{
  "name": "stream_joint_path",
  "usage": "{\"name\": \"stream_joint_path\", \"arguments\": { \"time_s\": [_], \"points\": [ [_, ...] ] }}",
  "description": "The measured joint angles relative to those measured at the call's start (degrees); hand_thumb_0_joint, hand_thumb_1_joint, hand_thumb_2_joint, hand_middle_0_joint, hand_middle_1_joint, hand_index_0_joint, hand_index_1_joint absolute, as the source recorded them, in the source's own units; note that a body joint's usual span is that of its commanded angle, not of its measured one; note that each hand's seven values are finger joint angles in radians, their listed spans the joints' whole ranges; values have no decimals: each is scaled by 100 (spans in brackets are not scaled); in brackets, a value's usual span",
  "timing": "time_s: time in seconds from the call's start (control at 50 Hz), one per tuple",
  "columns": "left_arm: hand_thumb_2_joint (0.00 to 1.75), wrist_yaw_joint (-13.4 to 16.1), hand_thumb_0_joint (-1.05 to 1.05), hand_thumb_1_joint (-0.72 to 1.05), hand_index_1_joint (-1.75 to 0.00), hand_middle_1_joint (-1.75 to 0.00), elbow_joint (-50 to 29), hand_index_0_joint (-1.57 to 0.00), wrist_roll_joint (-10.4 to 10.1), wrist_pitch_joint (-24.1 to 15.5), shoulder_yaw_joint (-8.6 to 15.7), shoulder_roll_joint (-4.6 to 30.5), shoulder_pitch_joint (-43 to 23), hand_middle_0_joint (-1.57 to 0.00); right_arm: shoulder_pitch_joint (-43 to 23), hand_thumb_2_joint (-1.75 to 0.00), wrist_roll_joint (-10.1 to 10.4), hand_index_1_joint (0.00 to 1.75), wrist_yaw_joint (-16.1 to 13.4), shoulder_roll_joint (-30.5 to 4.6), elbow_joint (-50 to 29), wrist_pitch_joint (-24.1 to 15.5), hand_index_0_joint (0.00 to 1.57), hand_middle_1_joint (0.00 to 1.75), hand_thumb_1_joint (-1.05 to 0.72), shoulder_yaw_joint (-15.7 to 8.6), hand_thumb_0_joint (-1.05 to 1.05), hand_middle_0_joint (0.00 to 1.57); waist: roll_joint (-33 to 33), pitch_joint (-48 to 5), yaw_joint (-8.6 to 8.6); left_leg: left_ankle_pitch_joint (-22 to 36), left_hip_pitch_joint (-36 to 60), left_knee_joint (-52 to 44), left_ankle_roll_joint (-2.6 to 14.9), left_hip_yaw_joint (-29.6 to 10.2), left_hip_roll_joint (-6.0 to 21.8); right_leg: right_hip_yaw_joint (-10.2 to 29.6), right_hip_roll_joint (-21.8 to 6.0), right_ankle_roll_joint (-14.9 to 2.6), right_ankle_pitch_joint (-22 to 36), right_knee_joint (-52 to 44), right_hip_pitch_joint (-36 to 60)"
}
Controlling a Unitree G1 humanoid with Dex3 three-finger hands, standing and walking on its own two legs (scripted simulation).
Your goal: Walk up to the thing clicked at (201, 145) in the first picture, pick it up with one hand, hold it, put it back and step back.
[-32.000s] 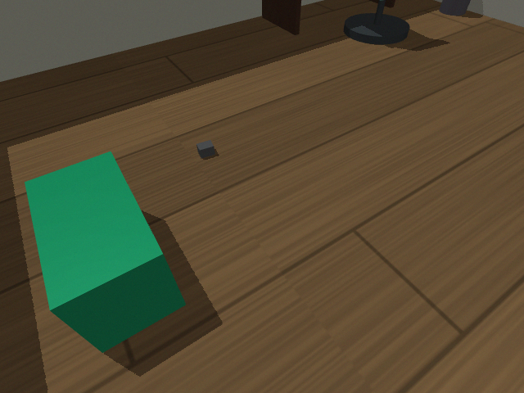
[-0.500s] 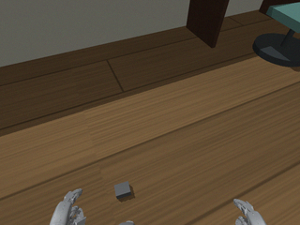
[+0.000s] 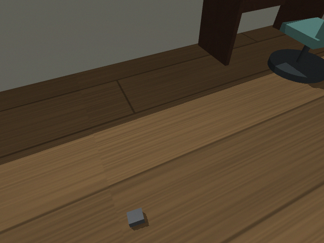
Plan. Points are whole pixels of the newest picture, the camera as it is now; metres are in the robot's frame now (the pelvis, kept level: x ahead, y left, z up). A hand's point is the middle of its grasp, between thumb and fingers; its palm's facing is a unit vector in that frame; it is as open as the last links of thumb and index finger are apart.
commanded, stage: stand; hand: left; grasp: from above
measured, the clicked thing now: (135, 217) +0.42 +0.20 -0.74
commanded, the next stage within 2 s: step back in 1.88 s
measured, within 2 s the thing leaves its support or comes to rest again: neither
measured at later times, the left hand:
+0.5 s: hand out of the picture +0.04 +0.23 -0.16, palm faces +0.02 -0.94 -0.33, open 7.4 cm
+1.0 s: hand out of the picture +0.08 +0.23 -0.15, palm faces +0.00 -0.95 -0.32, open 7.4 cm
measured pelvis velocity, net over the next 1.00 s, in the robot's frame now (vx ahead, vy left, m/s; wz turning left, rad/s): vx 0.01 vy -0.01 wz -0.02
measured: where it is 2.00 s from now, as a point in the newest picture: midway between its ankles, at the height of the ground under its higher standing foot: outside the picture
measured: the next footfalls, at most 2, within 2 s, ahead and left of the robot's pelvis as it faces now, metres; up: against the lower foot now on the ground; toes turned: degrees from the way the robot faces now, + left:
none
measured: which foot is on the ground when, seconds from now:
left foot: down 0.00-1.00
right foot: down 0.00-1.00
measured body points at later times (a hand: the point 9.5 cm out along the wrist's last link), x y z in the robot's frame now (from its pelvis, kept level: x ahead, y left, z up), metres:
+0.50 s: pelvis +0.00 -0.01 +0.01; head +0.00 -0.02 +0.46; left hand +0.04 +0.28 -0.13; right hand +0.06 -0.30 -0.13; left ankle +0.02 +0.11 -0.74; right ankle +0.00 -0.15 -0.74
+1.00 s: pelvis +0.01 -0.01 +0.01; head +0.01 -0.01 +0.46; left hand +0.08 +0.28 -0.13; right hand +0.07 -0.30 -0.13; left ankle +0.03 +0.11 -0.74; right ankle +0.00 -0.15 -0.74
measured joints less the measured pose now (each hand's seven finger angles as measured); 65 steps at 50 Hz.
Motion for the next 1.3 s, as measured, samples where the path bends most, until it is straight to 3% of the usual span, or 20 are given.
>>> {"name": "stream_joint_path", "arguments": {
  "time_s": [0.5, 0.8, 1.3],
  "points": [
    [90, -54, 0, 91, -30, -30, 638, -20, -39, -89, -17, 131, -298, -21, -160, -90, 56, 30, 60, -237, 511, 40, 20, 30, -90, 18, 1, 20, 74, 78, -89, 352, 327, -680, -116, -23, 113, -27, 115, -100, 337, -637, 296],
    [90, -95, 0, 91, -30, -30, 657, -20, -62, -81, -42, 82, -548, -21, -292, -90, 80, 30, 45, -185, 566, -2, 20, 30, -90, 122, 0, 21, 20, 24, -105, 354, 436, -829, -124, 28, 124, 19, 122, -103, 353, -779, 381],
    [90, -135, 0, 91, -30, -30, 652, -20, -80, -91, -42, 284, -596, -21, -380, -90, 85, 30, 91, -317, 618, -11, 20, 30, -90, 93, 0, 21, -3, 34, -119, 376, 436, -901, -97, 69, 101, 58, 97, -76, 383, -843, 364]
  ]
}}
